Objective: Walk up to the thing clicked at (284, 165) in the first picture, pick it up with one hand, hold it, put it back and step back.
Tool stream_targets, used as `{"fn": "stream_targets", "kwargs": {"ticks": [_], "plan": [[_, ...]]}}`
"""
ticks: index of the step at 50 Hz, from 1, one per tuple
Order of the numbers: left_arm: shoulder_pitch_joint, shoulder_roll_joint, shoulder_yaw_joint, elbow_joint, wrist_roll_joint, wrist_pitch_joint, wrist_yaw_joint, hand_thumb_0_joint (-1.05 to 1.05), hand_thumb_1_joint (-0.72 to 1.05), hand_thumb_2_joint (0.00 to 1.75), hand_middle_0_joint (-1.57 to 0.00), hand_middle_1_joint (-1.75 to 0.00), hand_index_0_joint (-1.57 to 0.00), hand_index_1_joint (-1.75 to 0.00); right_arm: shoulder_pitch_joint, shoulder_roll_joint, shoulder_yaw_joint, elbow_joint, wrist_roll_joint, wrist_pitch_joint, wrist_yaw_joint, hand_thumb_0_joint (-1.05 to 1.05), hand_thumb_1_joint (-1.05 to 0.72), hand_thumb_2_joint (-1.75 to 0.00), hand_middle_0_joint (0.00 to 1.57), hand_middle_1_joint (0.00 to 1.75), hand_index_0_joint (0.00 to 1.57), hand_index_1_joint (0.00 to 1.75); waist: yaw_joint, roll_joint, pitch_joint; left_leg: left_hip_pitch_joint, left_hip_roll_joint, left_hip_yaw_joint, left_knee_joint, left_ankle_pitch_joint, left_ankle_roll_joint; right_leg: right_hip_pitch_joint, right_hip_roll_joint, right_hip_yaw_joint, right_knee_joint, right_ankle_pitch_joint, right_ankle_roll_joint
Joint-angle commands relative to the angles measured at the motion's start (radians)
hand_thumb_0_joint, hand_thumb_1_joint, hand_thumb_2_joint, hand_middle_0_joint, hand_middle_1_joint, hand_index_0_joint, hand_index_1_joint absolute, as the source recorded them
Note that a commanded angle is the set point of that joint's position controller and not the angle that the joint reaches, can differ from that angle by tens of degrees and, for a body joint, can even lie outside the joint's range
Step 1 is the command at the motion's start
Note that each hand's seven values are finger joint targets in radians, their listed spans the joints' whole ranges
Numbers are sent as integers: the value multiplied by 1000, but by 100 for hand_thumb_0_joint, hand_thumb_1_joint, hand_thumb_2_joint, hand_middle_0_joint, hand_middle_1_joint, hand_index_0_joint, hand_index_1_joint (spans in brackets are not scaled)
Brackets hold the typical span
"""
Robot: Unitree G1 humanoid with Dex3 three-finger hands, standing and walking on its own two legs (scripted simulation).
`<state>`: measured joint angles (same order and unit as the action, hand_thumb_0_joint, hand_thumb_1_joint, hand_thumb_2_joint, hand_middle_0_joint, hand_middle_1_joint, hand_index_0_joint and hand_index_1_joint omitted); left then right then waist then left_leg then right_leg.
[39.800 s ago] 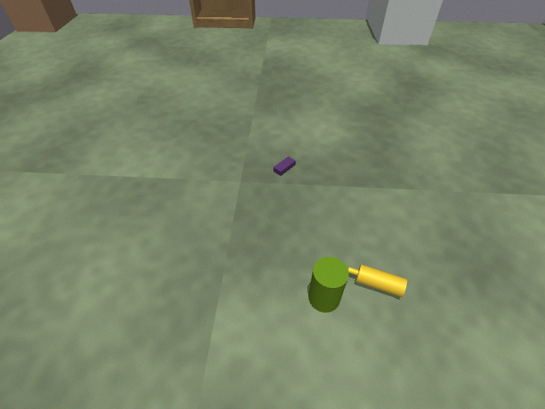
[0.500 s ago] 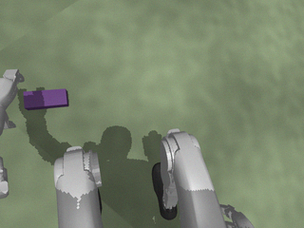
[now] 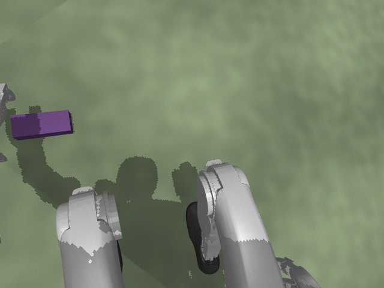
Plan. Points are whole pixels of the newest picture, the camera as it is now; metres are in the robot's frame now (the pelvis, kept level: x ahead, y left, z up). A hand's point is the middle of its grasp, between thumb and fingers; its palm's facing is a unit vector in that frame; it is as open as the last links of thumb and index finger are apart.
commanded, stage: rise first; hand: left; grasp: from above
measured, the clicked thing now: (43, 124) +0.50 +0.27 -0.31
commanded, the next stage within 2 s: approach in 1.40 s
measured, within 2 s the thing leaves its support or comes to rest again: neither
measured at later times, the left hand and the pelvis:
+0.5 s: hand out of the picture +0.46 +0.32 -0.20, palm faces -0.45 -0.07 -0.89, open 13.9 cm; pelvis +0.00 +0.00 -0.01, yaw -1 degrees
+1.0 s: hand out of the picture +0.46 +0.32 -0.19, palm faces -0.45 -0.06 -0.89, open 13.9 cm; pelvis +0.00 +0.00 +0.00, yaw -1 degrees
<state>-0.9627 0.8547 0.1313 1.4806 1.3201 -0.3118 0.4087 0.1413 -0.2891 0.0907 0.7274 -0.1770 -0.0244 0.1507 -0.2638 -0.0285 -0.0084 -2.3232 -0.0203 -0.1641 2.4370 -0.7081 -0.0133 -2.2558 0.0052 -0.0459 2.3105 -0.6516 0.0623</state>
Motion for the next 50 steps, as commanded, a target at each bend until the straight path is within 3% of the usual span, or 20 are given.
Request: {"fn": "stream_targets", "kwargs": {"ticks": [1, 2, 8, 14, 17, 20, 23, 26, 27, 28, 30, 32, 35, 36, 40, 44, 47, 50], "plan": [[-282, 251, 33, -122, -11, 2, 49, 0, -46, 96, -16, -89, -15, -90, 213, -270, -82, 2, 0, -7, -8, 0, -90, -90, 20, 30, 20, 30, -18, 351, -657, 547, -2, 102, -271, 193, 37, 289, 22, -130, -190, 186, -83], [-294, 242, 20, -132, -8, -2, 49, 0, -47, 96, -17, -88, -15, -90, 213, -265, -78, 2, -1, -9, -6, 0, -90, -90, 20, 30, 20, 30, -27, 366, -659, 540, -4, 104, -271, 194, 38, 299, 26, -130, -191, 189, -84], [-298, 278, 42, -116, 1, 6, 69, 0, -46, 96, -16, -88, -15, -89, 216, -275, -76, 6, -1, -18, -5, 0, -90, -90, 20, 30, 20, 30, -29, 369, -663, 543, -1, 101, -255, 212, 37, 289, 25, -132, -179, 209, -84], [-290, 279, 38, -90, 4, 20, 76, 0, -49, 98, -14, -91, -12, -93, 208, -275, -69, 1, -4, -26, -2, 0, -90, -90, 20, 30, 20, 30, -30, 373, -636, 519, -1, 103, -258, 185, 39, 279, 27, -133, -181, 189, -86], [-308, 262, 22, -84, 10, 27, 73, 0, -50, 99, -14, -90, -13, -92, 215, -277, -63, 3, -4, -30, -2, 0, -90, -90, 20, 30, 20, 30, -48, 375, -635, 528, 0, 99, -252, 192, 39, 275, 28, -137, -178, 199, -84], [-303, 268, 23, -99, -5, 32, 73, 0, -50, 99, -13, -92, -12, -93, 207, -283, -66, 0, 0, -33, 0, 0, -90, -90, 20, 30, 20, 30, -34, 397, -653, 555, 3, 87, -267, 193, 32, 262, 28, -142, -169, 194, -85], [-301, 271, 22, -108, 1, 34, 67, 0, -51, 100, -12, -92, -11, -94, 215, -284, -61, -4, -2, -33, 2, 0, -90, -90, 20, 30, 20, 30, -48, 424, -647, 568, 4, 79, -267, 220, 29, 259, 23, -146, -155, 215, -80], [-339, 313, 42, -139, -1, 30, 63, 0, -50, 99, -13, -92, -11, -94, 226, -282, -61, -2, 0, -36, 3, 0, -90, -90, 20, 30, 20, 30, -49, 392, -652, 531, 2, 94, -241, 212, 37, 286, 27, -137, -170, 217, -86], [-278, 285, 31, -89, -1, 35, 60, 0, -51, 100, -14, -91, -11, -93, 226, -281, -55, -5, 1, -36, 4, 0, -90, -90, 20, 30, 20, 30, -42, 388, -639, 527, -1, 97, -247, 219, 37, 299, 26, -135, -171, 221, -84], [-288, 274, 29, -89, -16, 35, 59, 0, -49, 98, -14, -91, -13, -92, 215, -283, -61, -7, 4, -38, 3, 0, -90, -90, 20, 30, 20, 30, -40, 379, -638, 521, 0, 97, -248, 201, 37, 287, 28, -135, -175, 208, -85], [-285, 262, 18, -93, -13, 35, 52, 0, -51, 99, -14, -91, -12, -93, 229, -283, -60, -4, 0, -40, 6, 0, -90, -90, 20, 30, 20, 30, -46, 397, -634, 528, 0, 94, -255, 199, 36, 293, 27, -139, -180, 205, -82], [-312, 291, 24, -140, -14, 29, 45, 0, -51, 99, -13, -92, -12, -93, 226, -284, -59, -7, 4, -36, 5, 0, -90, -90, 20, 30, 20, 30, -41, 406, -668, 532, -1, 91, -258, 202, 35, 299, 29, -139, -176, 207, -86], [-297, 269, 17, -140, -22, 29, 40, 0, -50, 99, -14, -91, -12, -92, 224, -284, -62, -13, 6, -31, 4, 0, -90, -90, 20, 30, 20, 30, -39, 397, -666, 544, 0, 85, -265, 207, 31, 291, 27, -139, -174, 210, -86], [-304, 256, 8, -128, -20, 28, 36, 0, -50, 98, -13, -92, -12, -93, 226, -284, -62, -12, 8, -32, 6, 0, -90, -90, 20, 30, 20, 30, -54, 400, -630, 529, 1, 79, -268, 193, 31, 269, 25, -144, -169, 200, -87], [-317, 278, 23, -161, -15, 22, 35, 0, -50, 99, -14, -92, -12, -93, 238, -284, -63, -9, 10, -32, 6, 0, -90, -90, 20, 30, 20, 30, -45, 404, -651, 558, 2, 86, -256, 240, 30, 290, 26, -141, -171, 237, -86], [-290, 251, 5, -99, -11, 25, 34, 0, -49, 98, -15, -90, -13, -92, 229, -279, -59, -12, 12, -32, 8, 0, -90, -90, 20, 30, 20, 30, -45, 376, -627, 516, -2, 95, -258, 203, 34, 296, 29, -138, -189, 210, -87], [-316, 288, 23, -131, -9, 20, 36, 0, -49, 98, -16, -89, -14, -91, 236, -286, -60, -15, 12, -31, 6, 0, -90, -90, 20, 30, 20, 30, -44, 386, -645, 534, 0, 88, -262, 208, 33, 293, 26, -140, -182, 210, -87], [-309, 277, 21, -142, -3, 25, 42, 0, -48, 97, -15, -90, -14, -92, 236, -282, -59, -15, 11, -32, 8, 0, -90, -90, 20, 30, 20, 30, -45, 411, -664, 559, 0, 95, -259, 241, 32, 307, 27, -139, -180, 237, -85]]}}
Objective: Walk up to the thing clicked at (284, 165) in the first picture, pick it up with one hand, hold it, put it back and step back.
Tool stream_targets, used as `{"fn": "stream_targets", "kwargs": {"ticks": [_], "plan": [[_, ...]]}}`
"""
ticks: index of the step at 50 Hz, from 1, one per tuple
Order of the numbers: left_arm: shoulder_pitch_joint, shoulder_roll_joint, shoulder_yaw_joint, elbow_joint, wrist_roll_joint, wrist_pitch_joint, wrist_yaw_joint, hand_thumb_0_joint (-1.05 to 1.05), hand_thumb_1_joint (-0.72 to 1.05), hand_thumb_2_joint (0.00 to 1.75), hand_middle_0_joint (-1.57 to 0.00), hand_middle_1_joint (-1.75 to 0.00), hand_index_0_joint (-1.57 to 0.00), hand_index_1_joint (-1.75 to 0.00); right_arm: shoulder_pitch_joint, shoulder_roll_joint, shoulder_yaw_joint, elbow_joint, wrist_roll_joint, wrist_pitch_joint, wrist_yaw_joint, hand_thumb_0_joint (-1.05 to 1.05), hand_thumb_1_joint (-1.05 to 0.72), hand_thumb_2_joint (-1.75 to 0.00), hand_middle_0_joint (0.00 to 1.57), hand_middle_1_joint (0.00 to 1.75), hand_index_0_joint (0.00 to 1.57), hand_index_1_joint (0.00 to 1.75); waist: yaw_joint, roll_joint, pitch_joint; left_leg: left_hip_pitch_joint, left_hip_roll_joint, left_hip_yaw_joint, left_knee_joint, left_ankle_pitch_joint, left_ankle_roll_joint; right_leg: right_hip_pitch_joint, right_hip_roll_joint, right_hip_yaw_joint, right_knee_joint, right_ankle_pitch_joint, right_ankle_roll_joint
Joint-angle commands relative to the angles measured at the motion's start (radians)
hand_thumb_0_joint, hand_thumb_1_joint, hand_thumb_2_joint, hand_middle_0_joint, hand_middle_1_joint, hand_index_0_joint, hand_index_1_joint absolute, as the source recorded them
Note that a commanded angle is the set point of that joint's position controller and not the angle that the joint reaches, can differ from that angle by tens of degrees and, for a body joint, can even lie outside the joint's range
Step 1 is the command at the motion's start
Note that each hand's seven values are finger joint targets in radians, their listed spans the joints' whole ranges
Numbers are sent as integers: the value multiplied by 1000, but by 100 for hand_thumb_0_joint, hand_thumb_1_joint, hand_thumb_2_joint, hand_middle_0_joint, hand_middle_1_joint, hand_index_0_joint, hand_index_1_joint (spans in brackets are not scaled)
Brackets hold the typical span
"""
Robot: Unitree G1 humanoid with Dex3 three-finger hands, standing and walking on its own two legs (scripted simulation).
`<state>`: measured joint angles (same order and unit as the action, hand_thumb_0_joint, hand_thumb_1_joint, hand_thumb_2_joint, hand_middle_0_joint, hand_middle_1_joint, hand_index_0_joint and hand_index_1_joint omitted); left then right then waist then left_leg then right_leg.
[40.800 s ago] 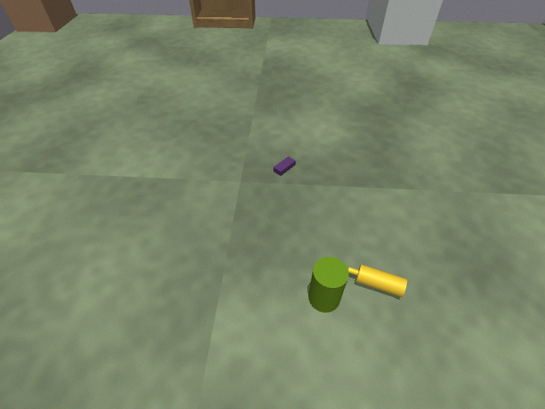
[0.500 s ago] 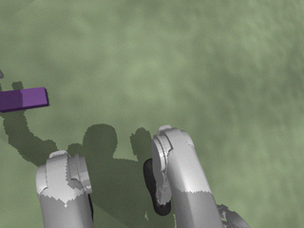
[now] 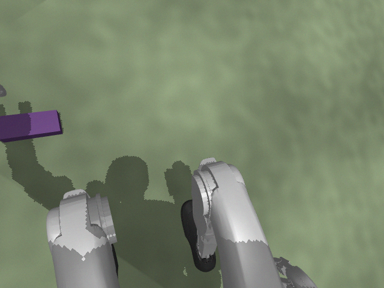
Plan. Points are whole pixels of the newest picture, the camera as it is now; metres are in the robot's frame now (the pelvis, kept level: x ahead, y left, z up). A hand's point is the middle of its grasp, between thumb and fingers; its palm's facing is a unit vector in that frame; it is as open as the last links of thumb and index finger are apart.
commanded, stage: rise first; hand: left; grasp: from above
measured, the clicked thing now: (30, 125) +0.50 +0.28 -0.31
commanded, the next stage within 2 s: approach in 0.40 s
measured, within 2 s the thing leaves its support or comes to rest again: neither
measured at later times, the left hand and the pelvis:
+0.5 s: hand out of the picture +0.46 +0.32 -0.18, palm faces -0.45 -0.07 -0.89, open 13.7 cm; pelvis +0.00 +0.00 +0.00, yaw +0 degrees
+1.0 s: hand (32, 106) +0.51 +0.24 -0.19, palm faces -0.41 -0.05 -0.91, open 13.7 cm; pelvis +0.00 +0.00 +0.00, yaw +0 degrees
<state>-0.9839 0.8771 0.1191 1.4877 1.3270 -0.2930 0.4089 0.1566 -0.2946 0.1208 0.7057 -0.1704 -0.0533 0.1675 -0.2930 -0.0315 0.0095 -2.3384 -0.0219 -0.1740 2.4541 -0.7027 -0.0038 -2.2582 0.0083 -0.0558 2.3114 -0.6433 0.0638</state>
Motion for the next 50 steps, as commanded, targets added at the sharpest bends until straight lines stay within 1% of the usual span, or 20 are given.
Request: {"fn": "stream_targets", "kwargs": {"ticks": [1, 6, 9, 13, 14, 15, 18, 22, 24, 25, 26, 28, 31, 33, 36, 39, 40, 45, 47, 50], "plan": [[-284, 243, 33, -142, -16, 10, 43, 0, -48, 98, -16, -89, -14, -91, 223, -276, -90, 7, 5, -3, -9, 0, -90, -90, 20, 30, 20, 30, -17, 397, -682, 576, 1, 102, -279, 232, 22, 308, 24, -131, -179, 227, -87], [-298, 251, 26, -117, -19, 12, 37, 0, -48, 97, -15, -89, -14, -91, 210, -277, -90, 3, 11, -5, -12, 0, -90, -90, 20, 30, 20, 30, -16, 390, -649, 531, 0, 99, -286, 167, 24, 276, 23, -128, -187, 174, -92], [-310, 236, 12, -111, -17, 10, 36, 0, -49, 98, -17, -88, -14, -90, 210, -274, -89, 5, 10, -4, -16, 0, -90, -90, 20, 30, 20, 30, -20, 374, -655, 522, -1, 108, -274, 164, 27, 291, 27, -124, -198, 174, -90], [-299, 252, 18, -99, -17, 9, 34, 0, -46, 96, -17, -88, -15, -90, 215, -276, -85, 7, 8, -8, -17, 0, -90, -90, 20, 30, 20, 30, -17, 372, -655, 514, -3, 112, -273, 177, 29, 308, 26, -124, -197, 183, -87], [-335, 258, 28, -131, -23, 4, 35, 0, -45, 96, -18, -87, -16, -89, 221, -281, -88, 5, 6, -9, -18, 0, -90, -90, 20, 30, 20, 30, -29, 360, -651, 519, -1, 104, -274, 174, 27, 293, 23, -129, -193, 180, -89], [-314, 235, 8, -101, -15, 6, 31, 0, -47, 97, -18, -87, -16, -89, 223, -276, -82, 7, 6, -8, -17, 0, -90, -90, 20, 30, 20, 30, -27, 378, -651, 525, -3, 104, -280, 179, 26, 297, 24, -129, -190, 182, -88], [-310, 243, 17, -110, -15, 5, 32, 0, -46, 95, -18, -88, -16, -89, 226, -274, -83, 5, 4, -11, -18, 0, -90, -90, 20, 30, 20, 30, -28, 360, -656, 509, -3, 109, -269, 176, 28, 316, 26, -128, -196, 185, -89], [-274, 265, 38, -134, -17, 12, 37, 0, -45, 95, -19, -85, -17, -87, 219, -283, -92, 3, 10, -10, -18, 0, -90, -90, 20, 30, 20, 30, 2, 421, -694, 584, -1, 103, -288, 220, 16, 294, 20, -130, -177, 210, -92], [-297, 236, 21, -146, -19, 17, 33, 0, -43, 93, -19, -86, -18, -87, 221, -277, -94, 3, 11, -12, -14, 0, -90, -90, 20, 30, 20, 30, -17, 420, -672, 570, 0, 107, -281, 226, 18, 291, 21, -128, -179, 220, -92], [-317, 255, 30, -165, -18, 17, 33, 0, -51, 101, -20, -81, -15, -87, 222, -274, -94, 5, 10, -12, -13, 0, -90, -90, 20, 30, 20, 30, -16, 406, -688, 563, -1, 106, -282, 208, 20, 297, 24, -127, -181, 208, -95], [-301, 260, 39, -169, -19, 22, 33, 0, -46, 95, -17, -89, -16, -92, 227, -280, -99, 5, 13, -12, -13, 0, -90, -89, 20, 30, 20, 30, -8, 409, -687, 564, -1, 111, -281, 221, 21, 299, 20, -124, -184, 218, -93], [-322, 232, 26, -219, -33, 20, 30, 0, -46, 95, -17, -91, -16, -92, 234, -272, -102, 8, 14, -13, -11, 0, -90, -89, 20, 30, 20, 30, -16, 418, -714, 572, 0, 114, -279, 228, 21, 320, 22, -121, -189, 229, -93], [-362, 124, -43, -171, -41, 24, 20, 0, -47, 96, -15, -93, -14, -94, 244, -268, -100, 14, 13, -18, -10, 0, -90, -89, 20, 30, 20, 30, -65, 380, -654, 540, 2, 107, -279, 185, 25, 283, 21, -128, -207, 199, -91], [-429, 120, -62, -187, -44, 22, 20, 0, -47, 96, -15, -93, -14, -94, 251, -274, -102, 16, 16, -17, -17, 0, -90, -89, 20, 30, 20, 30, -73, 387, -673, 535, 4, 102, -281, 157, 25, 273, 24, -128, -211, 179, -92], [-449, 78, -101, -98, -34, 34, 26, 0, -49, 98, -15, -94, -14, -95, 263, -275, -94, 25, 11, -24, -21, 0, -90, -89, 20, 30, 20, 30, -100, 345, -619, 506, 3, 103, -266, 137, 27, 266, 27, -132, -218, 166, -91], [-480, 69, -111, -26, -20, 47, 43, 0, -50, 99, -13, -96, -13, -97, 262, -280, -76, 18, 3, -31, -23, 0, -90, -89, 20, 30, 20, 30, -118, 341, -577, 493, 3, 96, -272, 125, 26, 243, 31, -141, -208, 155, -93], [-501, 114, -94, -24, -5, 51, 55, 0, -50, 99, -13, -97, -13, -97, 266, -287, -71, 19, 5, -33, -25, 0, -90, -89, 20, 30, 20, 30, -109, 363, -588, 505, 3, 93, -280, 144, 23, 246, 29, -144, -202, 170, -93], [-470, 191, -38, 15, 34, 102, 112, 0, -48, 97, -13, -96, -13, -97, 249, -291, -45, -14, -1, -37, -15, 0, -90, -89, 20, 30, 20, 30, -81, 441, -676, 555, 1, 103, -276, 241, 15, 302, 31, -141, -166, 250, -99], [-438, 203, -23, 38, 23, 131, 124, 0, -49, 97, -13, -95, -13, -96, 236, -287, -37, -31, 1, -42, -9, 0, -90, -90, 20, 30, 20, 30, -75, 444, -674, 530, 0, 120, -267, 239, 22, 332, 33, -130, -170, 257, -98], [-417, 279, 23, -30, 1, 159, 132, 0, -49, 97, -15, -91, -14, -93, 220, -296, -32, -47, 13, -43, -7, 0, -90, -89, 20, 30, 20, 30, -39, 465, -736, 534, 1, 127, -264, 257, 27, 368, 33, -119, -161, 271, -99]]}}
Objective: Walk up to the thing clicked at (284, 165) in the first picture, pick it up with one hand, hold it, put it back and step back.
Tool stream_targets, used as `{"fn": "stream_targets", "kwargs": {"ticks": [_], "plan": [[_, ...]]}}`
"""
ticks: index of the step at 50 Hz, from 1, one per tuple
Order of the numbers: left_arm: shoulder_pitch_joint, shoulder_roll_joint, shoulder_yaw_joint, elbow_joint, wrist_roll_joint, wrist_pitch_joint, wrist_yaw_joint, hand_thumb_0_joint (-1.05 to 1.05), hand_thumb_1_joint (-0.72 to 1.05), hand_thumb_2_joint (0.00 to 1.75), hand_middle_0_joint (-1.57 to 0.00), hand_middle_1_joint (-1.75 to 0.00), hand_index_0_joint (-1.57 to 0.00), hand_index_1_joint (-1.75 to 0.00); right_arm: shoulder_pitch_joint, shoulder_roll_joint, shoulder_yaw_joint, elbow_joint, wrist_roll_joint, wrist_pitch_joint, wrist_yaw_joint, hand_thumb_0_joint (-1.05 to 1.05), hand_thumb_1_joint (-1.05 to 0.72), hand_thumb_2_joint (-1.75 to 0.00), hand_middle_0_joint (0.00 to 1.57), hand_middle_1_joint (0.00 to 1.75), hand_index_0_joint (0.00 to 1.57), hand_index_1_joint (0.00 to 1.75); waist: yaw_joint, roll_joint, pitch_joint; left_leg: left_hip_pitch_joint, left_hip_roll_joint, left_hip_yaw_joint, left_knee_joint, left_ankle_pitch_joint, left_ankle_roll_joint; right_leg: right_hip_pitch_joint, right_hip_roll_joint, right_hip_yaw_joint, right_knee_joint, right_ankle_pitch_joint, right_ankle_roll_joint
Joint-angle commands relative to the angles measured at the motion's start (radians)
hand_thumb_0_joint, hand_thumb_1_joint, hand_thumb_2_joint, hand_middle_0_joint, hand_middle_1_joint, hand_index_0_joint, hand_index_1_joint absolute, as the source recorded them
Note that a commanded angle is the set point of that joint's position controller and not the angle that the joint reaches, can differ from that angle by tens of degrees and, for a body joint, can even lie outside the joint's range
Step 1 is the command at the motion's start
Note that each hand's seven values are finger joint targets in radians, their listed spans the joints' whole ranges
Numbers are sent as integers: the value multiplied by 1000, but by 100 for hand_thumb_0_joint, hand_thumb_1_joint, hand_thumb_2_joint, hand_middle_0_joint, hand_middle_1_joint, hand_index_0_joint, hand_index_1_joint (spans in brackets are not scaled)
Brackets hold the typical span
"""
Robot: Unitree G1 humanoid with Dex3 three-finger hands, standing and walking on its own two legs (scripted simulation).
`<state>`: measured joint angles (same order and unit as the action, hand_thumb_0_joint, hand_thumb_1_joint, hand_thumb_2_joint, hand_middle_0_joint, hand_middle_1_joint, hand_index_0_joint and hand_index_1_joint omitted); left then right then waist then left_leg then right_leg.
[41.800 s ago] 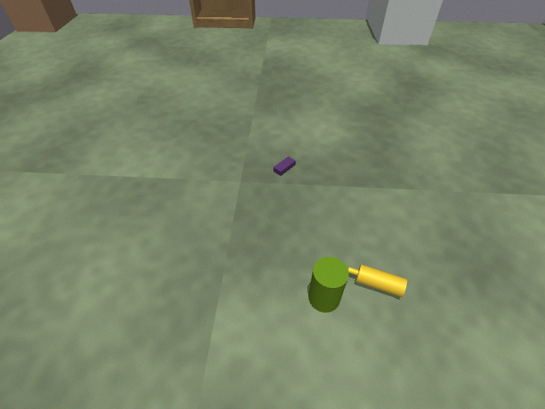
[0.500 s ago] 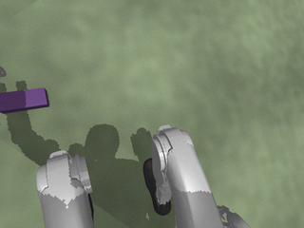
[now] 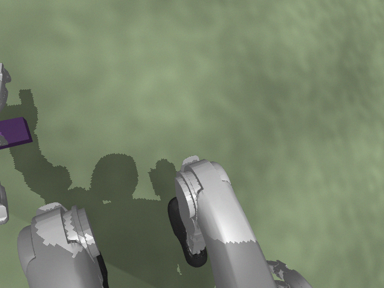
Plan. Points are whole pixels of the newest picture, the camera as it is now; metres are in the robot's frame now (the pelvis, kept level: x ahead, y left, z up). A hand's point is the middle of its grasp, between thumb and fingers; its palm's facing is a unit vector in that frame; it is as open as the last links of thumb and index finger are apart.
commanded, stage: approach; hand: left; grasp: from above
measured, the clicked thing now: out of the picture +0.50 +0.29 -0.30
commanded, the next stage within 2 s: close in in 0.24 s
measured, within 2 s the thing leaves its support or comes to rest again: neither
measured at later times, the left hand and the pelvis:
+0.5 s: hand out of the picture +0.48 +0.29 -0.19, palm faces -0.49 -0.09 -0.87, open 13.9 cm; pelvis +0.00 +0.00 +0.00, yaw +0 degrees
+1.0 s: hand out of the picture +0.49 +0.29 -0.25, palm faces -0.45 -0.10 -0.89, open 14.3 cm; pelvis +0.00 +0.01 -0.02, yaw -3 degrees
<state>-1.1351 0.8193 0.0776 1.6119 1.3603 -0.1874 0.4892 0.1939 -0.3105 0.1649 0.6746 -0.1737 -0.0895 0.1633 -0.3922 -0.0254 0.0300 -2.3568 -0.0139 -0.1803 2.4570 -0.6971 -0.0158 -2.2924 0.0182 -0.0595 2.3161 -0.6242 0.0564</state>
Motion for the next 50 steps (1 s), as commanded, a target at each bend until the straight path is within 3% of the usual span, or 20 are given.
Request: {"fn": "stream_targets", "kwargs": {"ticks": [1, 4, 7, 9, 11, 12, 13, 15, 17, 19, 24, 27, 31, 32, 33, 34, 38, 44, 47, 50], "plan": [[-238, 341, 68, -156, -39, 63, 46, 0, -49, 97, -14, -93, -13, -94, 174, -278, -77, -18, 18, -8, 0, 0, -90, -89, 20, 30, 20, 30, 61, 445, -759, 542, -4, 137, -256, 254, 44, 424, 26, -109, -171, 260, -87], [-232, 355, 78, -192, -80, 76, 21, 0, -50, 98, -15, -90, -13, -92, 179, -279, -79, -16, 24, -10, 1, 0, -90, -89, 20, 30, 20, 30, 56, 375, -747, 460, -3, 142, -238, 216, 58, 453, 25, -97, -184, 234, -79], [-234, 330, 68, -213, -121, 62, -36, 0, -51, 98, -13, -93, -12, -94, 183, -279, -85, -16, 18, -15, 0, 0, -90, -89, 20, 30, 20, 30, 29, 323, -675, 393, -3, 135, -229, 152, 62, 450, 29, -96, -205, 169, -77], [-221, 357, 103, -238, -132, 42, -78, 0, -52, 98, -12, -96, -11, -96, 212, -297, -103, -12, 13, -12, -7, 0, -90, -89, 20, 30, 20, 30, 21, 308, -668, 387, -5, 131, -224, 149, 56, 460, 24, -103, -216, 149, -82], [-244, 282, 56, -275, -145, 12, -128, 0, -53, 100, -13, -95, -12, -97, 221, -290, -109, -6, 7, -2, -10, 0, -91, -90, 20, 30, 20, 30, 12, 319, -685, 420, -1, 121, -220, 155, 46, 447, 24, -110, -224, 146, -88], [-248, 241, 31, -286, -140, -2, -150, 0, -52, 100, -14, -94, -12, -96, 245, -296, -114, 0, 5, 1, -10, 0, -91, -90, 20, 30, 20, 30, -9, 323, -666, 431, -4, 117, -219, 171, 42, 429, 21, -119, -226, 157, -89], [-251, 177, -17, -302, -148, -19, -170, 0, -53, 99, -12, -96, -11, -97, 245, -294, -118, 3, 7, 6, -13, 0, -91, -90, 20, 30, 20, 30, -13, 323, -664, 451, -3, 109, -226, 160, 36, 407, 22, -127, -235, 143, -92], [-234, 199, -24, -302, -134, -46, -192, 0, -52, 100, -13, -98, -12, -99, 271, -284, -118, 29, 10, 21, -15, 0, -91, -90, 20, 30, 20, 30, -3, 336, -666, 476, 0, 105, -226, 183, 30, 408, 23, -133, -225, 165, -91], [-244, 147, -73, -322, -128, -69, -199, 0, -48, 106, -16, -101, -14, -103, 275, -278, -113, 34, 11, 37, -14, 0, -91, -90, 20, 30, 20, 30, 0, 345, -686, 512, 0, 100, -232, 206, 24, 404, 22, -143, -221, 185, -90], [-242, 161, -79, -308, -113, -82, -181, 0, -51, 98, -11, -101, -11, -100, 270, -276, -100, 29, 11, 46, -13, 0, -90, -90, 20, 30, 20, 30, 4, 367, -653, 554, 0, 89, -240, 228, 17, 366, 21, -157, -210, 192, -94], [-257, 271, 3, -272, -45, -109, -73, 0, -54, 101, -8, -98, -8, -99, 218, -299, -87, -2, 3, 56, -14, 0, -89, -89, 20, 30, 20, 30, 31, 425, -641, 586, -2, 92, -250, 267, 11, 352, 22, -161, -178, 225, -98], [-276, 284, 19, -201, 5, -111, -9, 0, -53, 102, -9, -96, -9, -97, 198, -299, -80, -2, -8, 45, -7, 0, -89, -90, 20, 30, 20, 30, 9, 445, -606, 590, 1, 87, -253, 269, 11, 308, 20, -164, -160, 231, -97], [-283, 246, -5, -55, 36, -86, 73, 0, -56, 104, -7, -94, -5, -96, 174, -292, -65, 3, -29, 9, 8, 0, -89, -90, 20, 30, 20, 30, -38, 416, -538, 531, 4, 85, -250, 162, 26, 262, 25, -170, -159, 175, -83], [-298, 263, -2, -58, 42, -82, 90, 0, -56, 104, -7, -94, -5, -96, 172, -301, -63, 1, -29, 1, 9, 0, -89, -90, 20, 30, 20, 30, -38, 418, -537, 515, 1, 86, -257, 135, 30, 265, 28, -168, -169, 154, -82], [-283, 249, -12, -5, 42, -68, 96, 0, -56, 103, -7, -95, -5, -97, 168, -305, -60, 1, -32, -13, 13, 0, -89, -90, 20, 30, 20, 30, -46, 409, -508, 511, 2, 81, -253, 112, 29, 240, 23, -167, -162, 138, -80], [-318, 284, 4, -55, 35, -64, 109, 0, -56, 104, -7, -95, -5, -97, 166, -311, -62, 0, -33, -20, 11, 0, -89, -90, 20, 30, 20, 30, -42, 409, -526, 517, 6, 77, -255, 102, 32, 248, 30, -169, -171, 126, -79], [-318, 311, 24, -16, 21, -30, 127, 0, -56, 103, -7, -96, -5, -98, 159, -329, -51, -15, -43, -60, 27, 0, -89, -90, 20, 30, 20, 30, -55, 430, -548, 539, 11, 66, -242, 120, 29, 267, 27, -171, -149, 147, -74], [-292, 369, 64, 5, -4, -19, 106, 0, -54, 101, -7, -97, -6, -98, 184, -342, -28, -8, -55, -90, 46, 0, -89, -90, 20, 30, 20, 30, -67, 429, -541, 506, 15, 61, -209, 151, 30, 312, 30, -173, -139, 174, -72], [-248, 394, 78, -5, -11, -23, 100, 0, -56, 102, -6, -97, -5, -98, 185, -348, -19, -11, -59, -90, 49, 0, -89, -90, 20, 30, 20, 30, -51, 470, -577, 559, 20, 45, -211, 218, 16, 329, 35, -185, -119, 215, -79], [-232, 395, 62, -21, -11, -28, 88, 0, -55, 101, -6, -97, -5, -98, 192, -337, 0, -14, -70, -91, 61, 0, -89, -90, 20, 30, 20, 30, -69, 464, -585, 559, 22, 59, -175, 277, 20, 389, 45, -186, -119, 276, -74]]}}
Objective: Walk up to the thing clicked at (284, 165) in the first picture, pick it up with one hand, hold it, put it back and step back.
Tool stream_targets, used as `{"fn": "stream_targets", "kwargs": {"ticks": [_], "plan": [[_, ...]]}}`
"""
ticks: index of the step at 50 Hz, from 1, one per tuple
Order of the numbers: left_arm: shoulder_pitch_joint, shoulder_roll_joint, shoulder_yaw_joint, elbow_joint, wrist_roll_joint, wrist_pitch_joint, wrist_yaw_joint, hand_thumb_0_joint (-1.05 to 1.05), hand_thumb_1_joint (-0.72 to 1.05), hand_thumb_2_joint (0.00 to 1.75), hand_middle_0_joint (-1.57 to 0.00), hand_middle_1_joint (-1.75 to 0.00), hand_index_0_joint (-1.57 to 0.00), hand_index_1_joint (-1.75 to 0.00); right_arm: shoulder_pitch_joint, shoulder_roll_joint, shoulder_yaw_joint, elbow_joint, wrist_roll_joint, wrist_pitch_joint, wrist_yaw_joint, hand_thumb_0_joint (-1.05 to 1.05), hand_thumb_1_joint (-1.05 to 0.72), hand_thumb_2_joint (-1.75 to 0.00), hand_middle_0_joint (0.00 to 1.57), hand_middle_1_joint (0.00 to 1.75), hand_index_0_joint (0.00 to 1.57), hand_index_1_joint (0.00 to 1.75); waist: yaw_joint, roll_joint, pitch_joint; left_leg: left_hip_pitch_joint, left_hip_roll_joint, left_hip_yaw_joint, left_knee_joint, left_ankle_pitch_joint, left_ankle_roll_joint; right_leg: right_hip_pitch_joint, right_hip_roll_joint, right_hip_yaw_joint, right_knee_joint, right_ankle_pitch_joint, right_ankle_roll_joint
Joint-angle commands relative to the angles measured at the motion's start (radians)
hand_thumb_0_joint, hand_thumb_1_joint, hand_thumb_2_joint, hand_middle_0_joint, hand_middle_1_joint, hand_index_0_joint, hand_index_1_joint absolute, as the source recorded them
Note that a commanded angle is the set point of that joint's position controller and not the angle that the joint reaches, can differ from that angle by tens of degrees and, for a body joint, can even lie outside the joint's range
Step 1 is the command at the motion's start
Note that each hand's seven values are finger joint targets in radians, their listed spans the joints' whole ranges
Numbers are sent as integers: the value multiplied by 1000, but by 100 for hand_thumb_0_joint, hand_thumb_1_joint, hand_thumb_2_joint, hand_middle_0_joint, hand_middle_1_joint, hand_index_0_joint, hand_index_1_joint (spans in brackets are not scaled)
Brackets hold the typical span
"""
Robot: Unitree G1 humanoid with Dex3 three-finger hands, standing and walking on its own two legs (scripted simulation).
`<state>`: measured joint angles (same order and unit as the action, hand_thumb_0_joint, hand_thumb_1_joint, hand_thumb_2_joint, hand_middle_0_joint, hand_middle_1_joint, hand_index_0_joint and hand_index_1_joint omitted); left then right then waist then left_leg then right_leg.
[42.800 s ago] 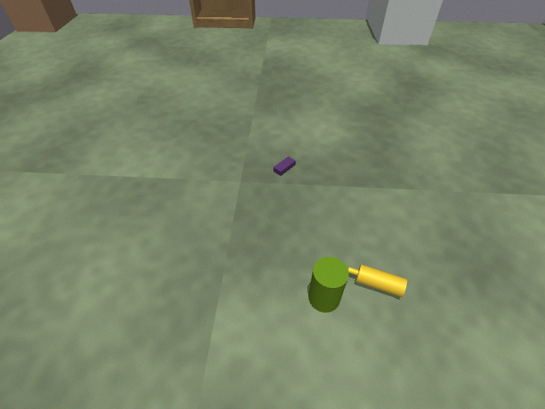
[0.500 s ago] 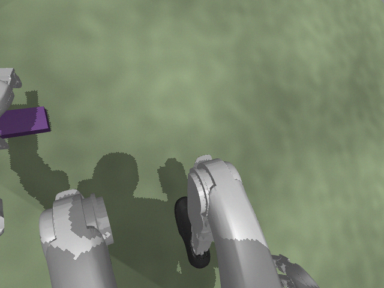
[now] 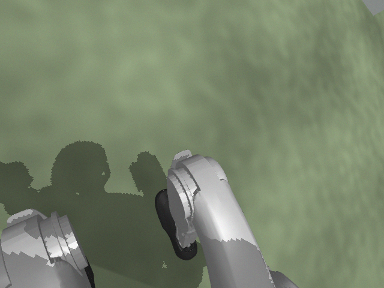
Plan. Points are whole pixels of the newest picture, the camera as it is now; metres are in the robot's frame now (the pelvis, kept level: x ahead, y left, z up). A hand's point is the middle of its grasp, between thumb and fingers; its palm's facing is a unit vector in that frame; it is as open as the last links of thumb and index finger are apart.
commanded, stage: rest palm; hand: left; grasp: from above
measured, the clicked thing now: out of the picture +0.48 +0.30 -0.29
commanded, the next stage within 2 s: close in 0.80 s
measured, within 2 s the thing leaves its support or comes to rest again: neither
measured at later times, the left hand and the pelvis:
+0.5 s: hand out of the picture +0.46 +0.30 -0.25, palm faces -0.45 -0.12 -0.89, open 14.3 cm; pelvis +0.00 +0.00 +0.00, yaw -1 degrees
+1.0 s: hand out of the picture +0.47 +0.29 -0.26, palm faces -0.44 -0.13 -0.89, open 13.7 cm; pelvis +0.00 +0.00 +0.00, yaw -2 degrees
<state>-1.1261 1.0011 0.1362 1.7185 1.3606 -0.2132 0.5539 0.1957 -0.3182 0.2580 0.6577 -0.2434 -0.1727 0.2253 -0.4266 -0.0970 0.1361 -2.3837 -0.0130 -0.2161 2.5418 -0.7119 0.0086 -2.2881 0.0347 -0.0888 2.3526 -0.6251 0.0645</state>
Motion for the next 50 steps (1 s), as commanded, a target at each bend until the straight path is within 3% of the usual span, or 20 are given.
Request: {"fn": "stream_targets", "kwargs": {"ticks": [1, 3, 7, 8, 10, 14, 16, 19, 23, 25, 29, 32, 36, 38, 39, 45, 47, 50], "plan": [[-237, 217, 9, -130, -15, -4, 21, 0, -55, 101, -6, -96, -5, -98, 192, -333, -84, 3, -1, -7, 1, 0, -89, -90, 20, 30, 20, 30, -37, 529, -680, 581, 20, 94, -249, 312, -7, 383, 25, -160, -153, 287, -84], [-233, 244, 21, -146, -31, -15, 20, 0, -56, 102, -7, -96, -5, -97, 192, -340, -83, 7, 0, -7, 0, 0, -90, -90, 20, 30, 20, 30, -32, 536, -666, 566, 21, 94, -248, 310, -5, 403, 29, -160, -166, 286, -87], [-209, 251, 19, -149, -25, -35, 18, 0, -55, 102, -8, -93, -5, -96, 192, -346, -70, -7, -9, -2, 6, 0, -89, -90, 20, 30, 20, 30, -37, 538, -631, 565, 25, 87, -242, 322, -11, 403, 31, -170, -163, 285, -90], [-181, 261, 31, -147, -25, -38, 26, 0, -55, 102, -8, -94, -5, -96, 193, -347, -72, -6, -8, 2, 5, 0, -89, -90, 20, 30, 20, 30, -21, 536, -652, 573, 26, 83, -255, 325, -11, 422, 34, -172, -166, 289, -89], [-200, 236, 12, -148, -23, -42, 31, 0, -55, 102, -8, -93, -5, -95, 195, -357, -80, -10, -9, 0, 6, 0, -89, -90, 20, 30, 20, 30, -42, 551, -623, 578, 27, 86, -251, 307, -14, 393, 32, -173, -163, 277, -88], [-218, 253, 10, -141, -14, -56, 48, 0, -56, 103, -8, -93, -5, -95, 178, -360, -65, -21, -13, -3, 6, 0, -89, -90, 20, 30, 20, 30, -54, 520, -588, 551, 29, 70, -255, 244, -9, 371, 31, -185, -167, 230, -84], [-218, 227, -12, -125, -9, -55, 53, 0, -56, 104, -8, -92, -5, -95, 171, -359, -67, -15, -17, -9, 9, 0, -89, -90, 20, 30, 20, 30, -60, 510, -580, 556, 30, 72, -250, 229, -8, 366, 33, -183, -162, 224, -79], [-233, 232, -15, -112, -13, -61, 73, 0, -55, 103, -8, -93, -6, -95, 159, -361, -62, -10, -14, -21, 9, 0, -89, -90, 20, 30, 20, 30, -61, 504, -574, 535, 30, 69, -254, 200, -4, 369, 34, -186, -172, 211, -77], [-232, 189, -68, -78, -20, -51, 83, 0, -54, 102, -9, -93, -6, -96, 139, -364, -61, -11, -15, -38, 11, 0, -90, -90, 20, 30, 20, 30, -72, 494, -547, 531, 33, 68, -265, 166, -4, 366, 38, -186, -179, 197, -72], [-246, 209, -55, -83, -18, -47, 95, 0, -54, 102, -9, -93, -7, -96, 136, -364, -56, -6, -9, -44, 13, 0, -90, -90, 20, 30, 20, 30, -64, 498, -542, 532, 35, 54, -273, 167, -7, 348, 33, -190, -174, 194, -73], [-243, 198, -74, -68, -20, -36, 111, 0, -53, 100, -10, -93, -8, -95, 120, -373, -53, -12, -11, -55, 17, 0, -90, -90, 20, 30, 20, 30, -67, 521, -556, 560, 39, 52, -276, 197, -13, 372, 36, -187, -170, 226, -74], [-243, 206, -59, -59, -24, -25, 131, 0, -53, 100, -10, -94, -7, -96, 114, -374, -50, -10, -11, -61, 26, 0, -90, -90, 20, 30, 20, 30, -63, 528, -565, 557, 41, 44, -276, 218, -16, 375, 35, -191, -162, 245, -74], [-251, 209, -59, -62, -29, -11, 134, 0, -48, 97, -13, -92, -11, -94, 124, -382, -42, -15, -15, -74, 37, 0, -90, -90, 20, 30, 20, 30, -81, 537, -559, 567, 41, 48, -267, 240, -13, 388, 35, -190, -167, 263, -70], [-243, 227, -47, -54, -34, -2, 137, 0, -48, 96, -14, -90, -12, -92, 114, -379, -34, -11, -11, -79, 41, 0, -90, -91, 20, 30, 20, 30, -69, 543, -555, 568, 46, 41, -269, 246, -17, 386, 33, -187, -163, 266, -71], [-239, 216, -51, -44, -40, -1, 136, 0, -47, 95, -14, -90, -12, -92, 119, -378, -30, -13, -15, -78, 43, 0, -90, -90, 20, 30, 20, 30, -82, 520, -558, 563, 45, 41, -273, 242, -14, 404, 35, -189, -170, 267, -70], [-227, 243, -37, -37, -56, 5, 129, 0, -45, 95, -16, -90, -14, -92, 118, -383, -26, -13, -10, -82, 43, 0, -90, -91, 20, 30, 20, 30, -75, 519, -559, 555, 48, 39, -278, 230, -14, 417, 40, -191, -177, 257, -73], [-232, 240, -47, -41, -59, 2, 126, 0, -34, 86, -21, -88, -21, -88, 118, -385, -25, -23, -10, -79, 39, 0, -89, -90, 20, 30, 20, 30, -84, 510, -564, 540, 44, 44, -275, 210, -10, 442, 39, -187, -186, 251, -71], [-241, 258, -38, -68, -64, 0, 120, 0, -31, 83, -23, -86, -23, -86, 128, -387, -25, -18, -10, -77, 39, 0, -89, -90, 20, 30, 20, 30, -82, 527, -576, 560, 47, 42, -279, 222, -11, 440, 40, -191, -185, 253, -73]]}}
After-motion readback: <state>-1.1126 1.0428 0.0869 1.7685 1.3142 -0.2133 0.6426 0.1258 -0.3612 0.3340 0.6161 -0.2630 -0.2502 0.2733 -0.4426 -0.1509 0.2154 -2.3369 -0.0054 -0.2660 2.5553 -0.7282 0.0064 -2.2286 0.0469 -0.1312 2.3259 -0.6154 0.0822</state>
